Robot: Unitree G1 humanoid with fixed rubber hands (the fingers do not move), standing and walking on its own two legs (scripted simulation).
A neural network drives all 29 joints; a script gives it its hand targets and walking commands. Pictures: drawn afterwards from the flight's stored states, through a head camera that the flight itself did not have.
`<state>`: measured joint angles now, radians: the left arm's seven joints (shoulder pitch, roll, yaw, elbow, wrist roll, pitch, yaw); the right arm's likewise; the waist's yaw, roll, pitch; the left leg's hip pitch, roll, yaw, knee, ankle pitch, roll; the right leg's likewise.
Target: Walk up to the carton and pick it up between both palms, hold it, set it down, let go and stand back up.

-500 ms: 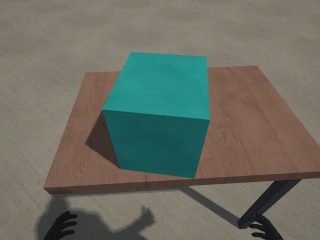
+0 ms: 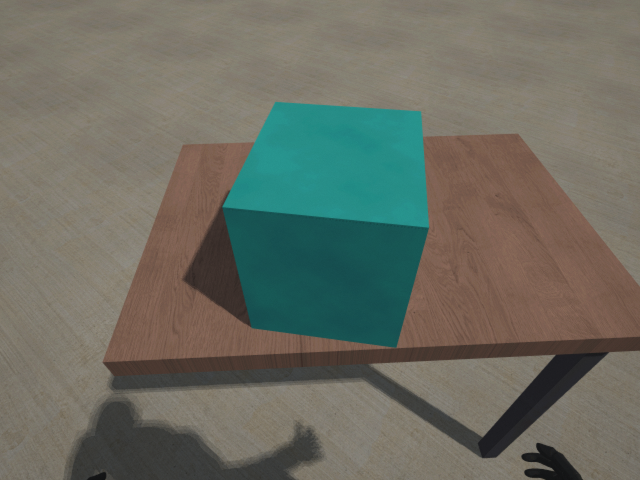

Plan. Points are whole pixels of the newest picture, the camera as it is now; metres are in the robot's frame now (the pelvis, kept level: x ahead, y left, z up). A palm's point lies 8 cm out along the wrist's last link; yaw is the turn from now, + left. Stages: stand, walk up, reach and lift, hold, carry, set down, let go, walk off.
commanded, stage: stand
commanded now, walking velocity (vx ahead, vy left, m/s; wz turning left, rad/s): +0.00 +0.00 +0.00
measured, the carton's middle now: (334, 222) +0.46 -0.02 +0.08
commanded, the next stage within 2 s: none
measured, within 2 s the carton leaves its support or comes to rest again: neither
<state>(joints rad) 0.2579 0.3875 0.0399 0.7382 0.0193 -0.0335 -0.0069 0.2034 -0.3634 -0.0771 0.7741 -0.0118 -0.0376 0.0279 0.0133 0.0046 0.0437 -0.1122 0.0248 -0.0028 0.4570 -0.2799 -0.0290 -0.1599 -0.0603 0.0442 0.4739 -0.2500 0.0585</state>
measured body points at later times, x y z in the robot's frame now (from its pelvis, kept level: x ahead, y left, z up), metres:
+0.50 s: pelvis -0.03 -0.01 +0.00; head -0.03 -0.02 +0.45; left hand +0.08 +0.31 -0.09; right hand +0.08 -0.32 -0.11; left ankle -0.02 +0.14 -0.74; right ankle +0.01 -0.16 -0.74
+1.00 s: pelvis -0.03 -0.01 +0.00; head -0.03 -0.02 +0.45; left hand +0.07 +0.30 -0.10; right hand +0.05 -0.33 -0.12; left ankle -0.02 +0.14 -0.74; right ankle +0.01 -0.16 -0.74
